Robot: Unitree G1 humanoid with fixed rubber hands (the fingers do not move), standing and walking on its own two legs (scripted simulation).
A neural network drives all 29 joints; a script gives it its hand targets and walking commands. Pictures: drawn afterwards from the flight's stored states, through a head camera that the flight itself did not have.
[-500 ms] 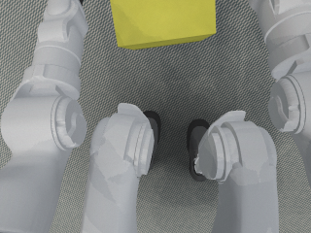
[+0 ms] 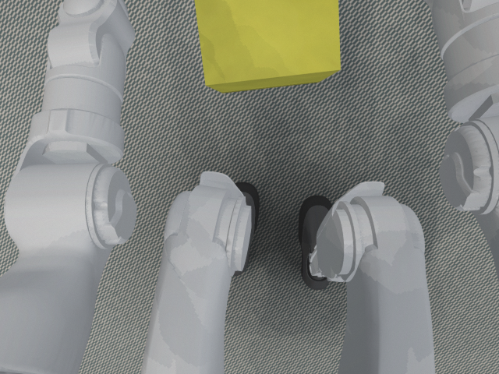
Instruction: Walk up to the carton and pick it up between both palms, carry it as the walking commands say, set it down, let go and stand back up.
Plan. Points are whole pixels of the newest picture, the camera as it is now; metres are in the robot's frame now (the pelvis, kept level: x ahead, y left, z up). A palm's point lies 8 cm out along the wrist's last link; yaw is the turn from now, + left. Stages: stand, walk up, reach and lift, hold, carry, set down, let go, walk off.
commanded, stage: set down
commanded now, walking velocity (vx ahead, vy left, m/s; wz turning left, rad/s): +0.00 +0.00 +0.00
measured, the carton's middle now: (264, 9) +0.57 +0.05 -0.30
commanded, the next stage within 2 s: let go in 1.04 s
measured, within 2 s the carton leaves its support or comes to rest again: neither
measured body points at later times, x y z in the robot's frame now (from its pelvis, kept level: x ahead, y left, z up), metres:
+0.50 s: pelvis +0.01 +0.00 +0.12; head +0.36 +0.00 +0.42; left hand +0.56 +0.23 +0.02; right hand +0.62 -0.13 +0.02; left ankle +0.12 +0.08 -0.35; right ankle +0.10 -0.09 -0.35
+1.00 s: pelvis +0.04 +0.00 +0.27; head +0.36 +0.00 +0.59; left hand +0.56 +0.24 +0.17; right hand +0.62 -0.14 +0.17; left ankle +0.12 +0.08 -0.35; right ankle +0.10 -0.09 -0.35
